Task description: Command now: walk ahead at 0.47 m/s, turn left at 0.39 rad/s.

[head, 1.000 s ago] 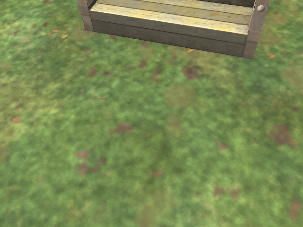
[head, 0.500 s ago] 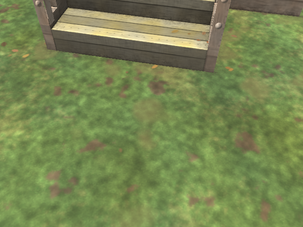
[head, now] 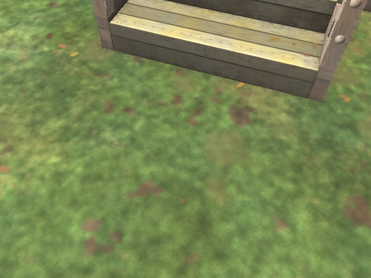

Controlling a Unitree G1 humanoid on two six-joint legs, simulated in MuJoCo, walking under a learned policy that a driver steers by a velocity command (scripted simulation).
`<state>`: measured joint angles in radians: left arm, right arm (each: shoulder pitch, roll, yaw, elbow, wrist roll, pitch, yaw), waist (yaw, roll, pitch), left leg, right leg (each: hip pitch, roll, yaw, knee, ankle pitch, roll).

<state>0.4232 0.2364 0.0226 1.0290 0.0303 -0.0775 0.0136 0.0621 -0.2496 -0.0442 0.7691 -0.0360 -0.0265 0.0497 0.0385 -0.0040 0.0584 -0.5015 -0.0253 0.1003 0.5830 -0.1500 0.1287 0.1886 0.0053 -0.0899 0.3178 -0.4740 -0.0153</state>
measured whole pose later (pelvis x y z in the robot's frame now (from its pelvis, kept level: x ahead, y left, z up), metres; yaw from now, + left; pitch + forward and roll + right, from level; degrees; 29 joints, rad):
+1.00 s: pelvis +0.54 +0.10 +0.02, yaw +29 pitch +2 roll -2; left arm 0.45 0.24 0.03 0.93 0.02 -0.08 -0.01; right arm 0.03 -0.24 -0.01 0.71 -0.04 -0.02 0.06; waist 0.08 0.03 0.03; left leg -0.55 0.03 0.04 0.61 -0.14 0.07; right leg 0.05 0.01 -0.15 0.24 -0.33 0.00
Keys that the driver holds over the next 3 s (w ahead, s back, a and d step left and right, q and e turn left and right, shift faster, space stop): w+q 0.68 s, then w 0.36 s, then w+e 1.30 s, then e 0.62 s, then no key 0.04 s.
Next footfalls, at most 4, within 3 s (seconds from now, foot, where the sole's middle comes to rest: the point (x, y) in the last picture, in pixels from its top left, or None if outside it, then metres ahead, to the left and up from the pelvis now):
0.54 right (208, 259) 0.51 -0.03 -0.75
1.04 left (126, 219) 0.65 0.27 -0.75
1.58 right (145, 149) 0.98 0.24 -0.75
2.08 left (110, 100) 1.26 0.44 -0.75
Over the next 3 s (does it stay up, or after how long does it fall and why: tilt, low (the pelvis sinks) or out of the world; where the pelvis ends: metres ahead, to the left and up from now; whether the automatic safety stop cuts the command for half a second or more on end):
stays up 1.22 0.23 0.02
